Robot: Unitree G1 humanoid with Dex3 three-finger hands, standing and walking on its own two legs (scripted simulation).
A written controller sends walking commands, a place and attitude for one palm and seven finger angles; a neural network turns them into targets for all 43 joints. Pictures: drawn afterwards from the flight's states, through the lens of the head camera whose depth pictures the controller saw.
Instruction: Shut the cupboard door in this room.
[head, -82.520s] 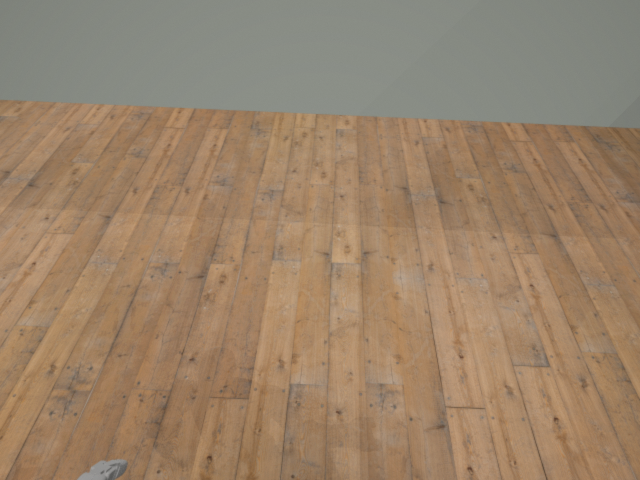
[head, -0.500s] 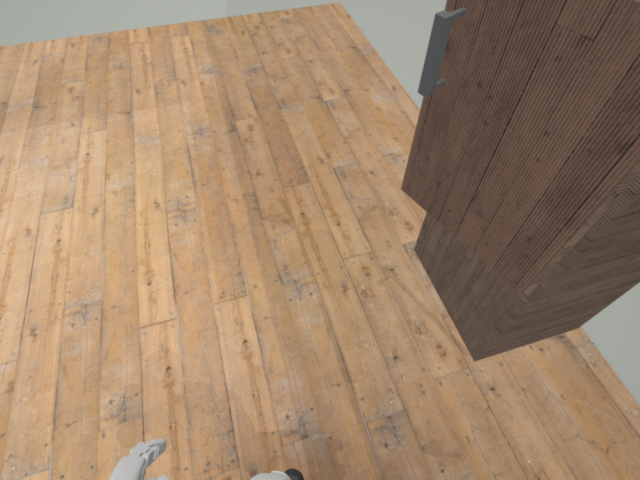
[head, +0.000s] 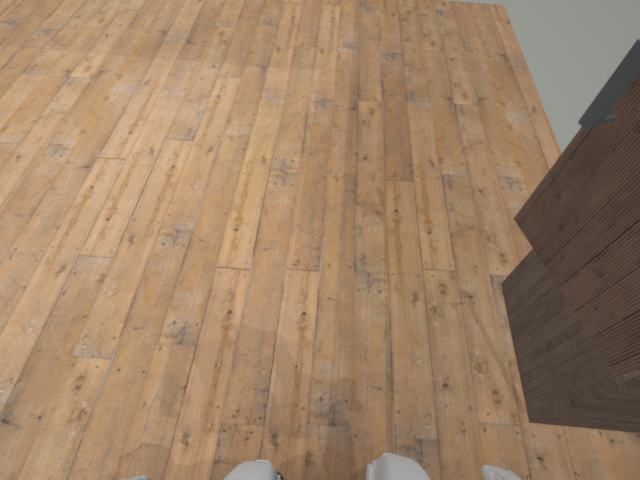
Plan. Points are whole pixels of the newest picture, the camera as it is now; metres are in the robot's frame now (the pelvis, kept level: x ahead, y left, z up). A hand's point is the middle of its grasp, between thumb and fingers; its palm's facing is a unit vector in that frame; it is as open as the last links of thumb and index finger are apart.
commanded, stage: walk to a spot facing it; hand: left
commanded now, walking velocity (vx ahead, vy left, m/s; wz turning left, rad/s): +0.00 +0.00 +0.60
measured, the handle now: (625, 86) +0.71 -0.46 +0.09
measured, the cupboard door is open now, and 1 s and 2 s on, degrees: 19 19 19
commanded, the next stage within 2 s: turn to face it in 1.34 s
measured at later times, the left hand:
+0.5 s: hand out of the picture +0.01 +0.21 -0.18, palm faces +0.33 -0.92 -0.22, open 7.4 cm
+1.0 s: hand out of the picture +0.08 +0.21 -0.15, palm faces +0.62 -0.76 -0.22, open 7.4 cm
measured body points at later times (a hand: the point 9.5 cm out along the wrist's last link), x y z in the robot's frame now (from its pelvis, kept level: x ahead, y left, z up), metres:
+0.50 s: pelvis +0.02 +0.00 -0.01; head +0.06 +0.04 +0.44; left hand -0.01 +0.26 -0.16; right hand +0.17 -0.22 -0.14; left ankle -0.01 +0.10 -0.73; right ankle +0.02 -0.14 -0.69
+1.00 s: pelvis +0.16 +0.03 +0.01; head +0.19 +0.06 +0.46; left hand +0.04 +0.25 -0.13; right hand +0.37 -0.14 -0.13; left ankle +0.11 +0.16 -0.66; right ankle +0.19 -0.09 -0.73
